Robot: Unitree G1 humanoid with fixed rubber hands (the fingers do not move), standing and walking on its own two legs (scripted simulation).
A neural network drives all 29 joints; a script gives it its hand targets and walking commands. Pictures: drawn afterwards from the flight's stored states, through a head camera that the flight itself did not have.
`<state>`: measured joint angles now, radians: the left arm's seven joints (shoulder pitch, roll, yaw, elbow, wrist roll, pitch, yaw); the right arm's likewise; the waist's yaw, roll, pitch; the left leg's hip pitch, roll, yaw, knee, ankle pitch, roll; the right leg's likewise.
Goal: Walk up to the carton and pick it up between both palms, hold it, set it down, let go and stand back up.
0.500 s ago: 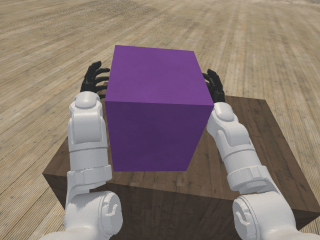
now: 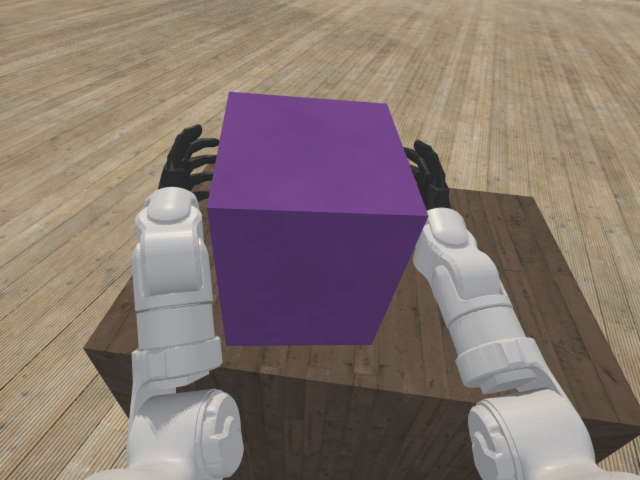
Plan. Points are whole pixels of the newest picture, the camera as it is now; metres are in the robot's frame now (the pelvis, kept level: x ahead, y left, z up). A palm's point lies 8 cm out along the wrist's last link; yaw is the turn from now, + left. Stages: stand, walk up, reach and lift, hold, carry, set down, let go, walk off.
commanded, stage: hold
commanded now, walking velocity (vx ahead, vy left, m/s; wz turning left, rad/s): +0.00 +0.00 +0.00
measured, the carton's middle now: (305, 226) +0.39 +0.01 +0.15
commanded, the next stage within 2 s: set down in 0.86 s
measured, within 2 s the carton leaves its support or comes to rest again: neither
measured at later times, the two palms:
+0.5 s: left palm (181, 192) +0.36 +0.15 +0.23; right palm (432, 206) +0.36 -0.14 +0.20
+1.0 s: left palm (175, 181) +0.36 +0.15 +0.24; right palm (432, 194) +0.36 -0.14 +0.22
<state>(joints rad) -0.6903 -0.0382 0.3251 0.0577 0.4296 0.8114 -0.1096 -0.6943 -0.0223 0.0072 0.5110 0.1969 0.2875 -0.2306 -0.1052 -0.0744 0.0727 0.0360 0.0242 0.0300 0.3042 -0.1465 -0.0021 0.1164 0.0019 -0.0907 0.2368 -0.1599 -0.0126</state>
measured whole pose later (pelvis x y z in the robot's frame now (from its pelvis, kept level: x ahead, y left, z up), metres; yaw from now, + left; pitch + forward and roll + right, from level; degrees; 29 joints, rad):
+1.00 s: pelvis +0.00 +0.00 +0.00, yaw +0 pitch -11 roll -1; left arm -0.72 -0.04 0.33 0.09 0.42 0.77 -0.09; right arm -0.73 -0.02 -0.03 0.53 0.17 0.27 -0.21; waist -0.09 -0.07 0.05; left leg 0.03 0.02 0.04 0.30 -0.14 0.00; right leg 0.10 0.00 -0.08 0.25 -0.16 -0.01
